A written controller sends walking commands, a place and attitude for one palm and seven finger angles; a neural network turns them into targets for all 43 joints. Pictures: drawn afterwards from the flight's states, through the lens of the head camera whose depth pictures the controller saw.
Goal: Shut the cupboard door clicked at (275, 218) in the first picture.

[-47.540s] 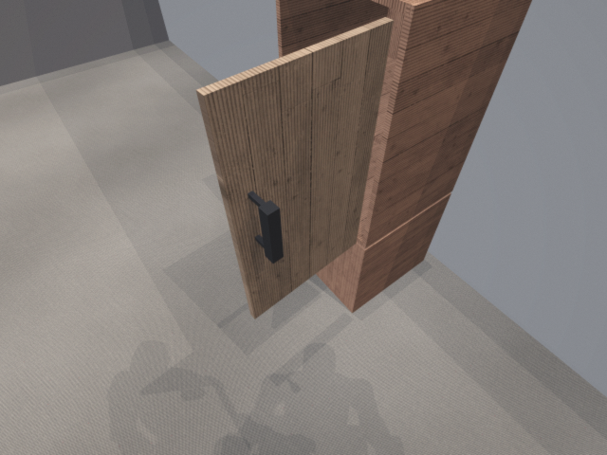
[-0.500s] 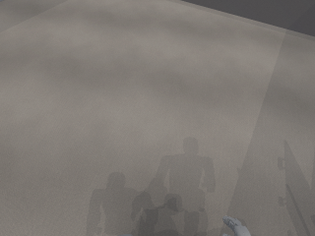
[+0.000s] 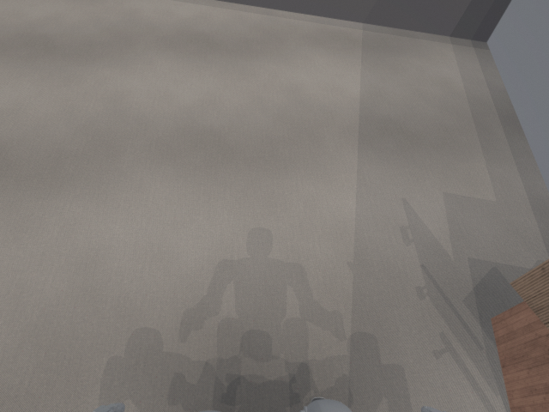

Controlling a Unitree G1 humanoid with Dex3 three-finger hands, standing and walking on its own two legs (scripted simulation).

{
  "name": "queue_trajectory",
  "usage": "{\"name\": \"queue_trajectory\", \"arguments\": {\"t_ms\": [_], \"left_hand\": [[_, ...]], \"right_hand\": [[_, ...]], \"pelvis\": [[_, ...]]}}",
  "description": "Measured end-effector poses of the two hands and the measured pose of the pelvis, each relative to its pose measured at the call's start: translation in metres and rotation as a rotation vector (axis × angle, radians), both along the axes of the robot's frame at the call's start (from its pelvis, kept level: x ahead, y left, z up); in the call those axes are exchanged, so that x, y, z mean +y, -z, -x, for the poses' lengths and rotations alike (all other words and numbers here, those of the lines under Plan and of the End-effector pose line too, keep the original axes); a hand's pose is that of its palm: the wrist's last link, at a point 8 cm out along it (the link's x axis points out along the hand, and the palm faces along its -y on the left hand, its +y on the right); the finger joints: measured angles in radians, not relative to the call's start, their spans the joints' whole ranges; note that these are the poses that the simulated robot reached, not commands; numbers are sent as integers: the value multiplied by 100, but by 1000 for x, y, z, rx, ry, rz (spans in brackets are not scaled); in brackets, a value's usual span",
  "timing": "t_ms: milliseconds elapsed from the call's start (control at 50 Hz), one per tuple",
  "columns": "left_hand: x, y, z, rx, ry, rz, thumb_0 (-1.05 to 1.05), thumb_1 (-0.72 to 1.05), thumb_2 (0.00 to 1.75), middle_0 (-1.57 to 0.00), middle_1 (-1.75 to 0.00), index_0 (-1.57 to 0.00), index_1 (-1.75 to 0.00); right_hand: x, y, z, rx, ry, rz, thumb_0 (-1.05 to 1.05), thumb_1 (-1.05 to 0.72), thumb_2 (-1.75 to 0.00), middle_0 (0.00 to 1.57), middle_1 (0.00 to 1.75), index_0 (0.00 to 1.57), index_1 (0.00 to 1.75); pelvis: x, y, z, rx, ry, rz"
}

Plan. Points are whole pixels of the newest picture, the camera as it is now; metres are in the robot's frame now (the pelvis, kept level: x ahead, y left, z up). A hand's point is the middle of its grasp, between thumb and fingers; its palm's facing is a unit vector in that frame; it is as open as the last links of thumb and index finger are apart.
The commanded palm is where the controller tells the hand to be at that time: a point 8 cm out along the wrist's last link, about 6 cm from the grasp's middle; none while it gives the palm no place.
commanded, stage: turn to face it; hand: left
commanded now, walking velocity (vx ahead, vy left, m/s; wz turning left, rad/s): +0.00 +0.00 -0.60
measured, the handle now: out of the picture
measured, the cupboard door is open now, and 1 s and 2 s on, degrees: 32 32 32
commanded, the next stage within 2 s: take the last steps up to it in 1.70 s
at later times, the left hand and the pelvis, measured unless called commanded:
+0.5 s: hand (194, 393) +0.16 +0.13 -0.15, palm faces -0.29 -0.92 -0.26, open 7.4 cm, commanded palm none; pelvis +0.00 -0.03 +0.01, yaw -17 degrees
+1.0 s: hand (224, 347) +0.23 +0.10 -0.15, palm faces -0.54 -0.80 -0.26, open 7.4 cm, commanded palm none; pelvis +0.02 -0.02 +0.00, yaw -35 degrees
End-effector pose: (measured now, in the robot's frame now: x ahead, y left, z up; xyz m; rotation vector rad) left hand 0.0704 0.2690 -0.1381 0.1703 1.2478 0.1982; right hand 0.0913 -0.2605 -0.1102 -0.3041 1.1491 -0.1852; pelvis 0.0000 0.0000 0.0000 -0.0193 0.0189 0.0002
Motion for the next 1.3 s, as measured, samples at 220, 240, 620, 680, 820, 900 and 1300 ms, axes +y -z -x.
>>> {"name": "queue_trajectory", "arguments": {"t_ms": [220, 240, 620, 680, 820, 900, 1300], "left_hand": [[-34, -29, -98, -134, 230, -14, 0, 91, 90, -20, -29, -19, -30], [-41, -30, -104, -144, 252, -20, 0, 91, 90, -20, -29, -19, -30], [-73, -5, -97, -2, 391, 18, 0, 90, 89, -21, -30, -20, -30], [-63, 6, -106, 20, 406, 28, 0, 90, 89, -21, -29, -20, -30], [-65, -6, -138, 16, 484, 28, 0, 91, 90, -20, -29, -20, -30], [-85, -13, -159, -8, 557, 20, 0, 91, 90, -20, -29, -19, -30], [-172, -17, -197, -46, 828, 0, 0, 90, 89, -21, -29, -20, -30]], "right_hand": [[-12, 13, 89, 118, 203, -60, 1, -91, -90, 20, 30, 21, 30], [-16, 18, 96, 124, 225, -69, 1, -91, -90, 20, 30, 21, 30], [-25, 9, 83, 4, 399, -52, 1, -91, -90, 20, 30, 20, 30], [-15, 7, 80, -22, 403, -25, 1, -91, -90, 20, 30, 20, 30], [3, -5, 106, 11, 467, -30, 1, -91, -90, 20, 30, 21, 30], [4, 0, 132, 31, 546, -50, 1, -91, -90, 20, 30, 21, 30], [-15, 10, 185, 3, 816, -63, 1, -91, -90, 20, 30, 20, 30]], "pelvis": [[-11, -6, 1, -5, 143, 13], [-15, -3, 1, -6, 157, 9], [-10, -1, -14, 21, 367, -21], [-2, 4, -18, 25, 405, -7], [1, -9, -22, 13, 492, 20], [-4, -9, -22, 8, 546, 24], [-27, -4, -30, 10, 778, -35]]}}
